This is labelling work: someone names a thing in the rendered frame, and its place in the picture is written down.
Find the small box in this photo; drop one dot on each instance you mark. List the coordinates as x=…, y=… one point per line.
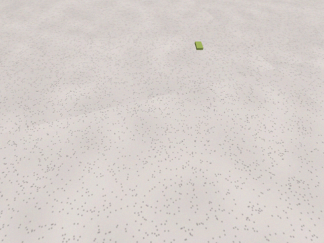
x=199, y=46

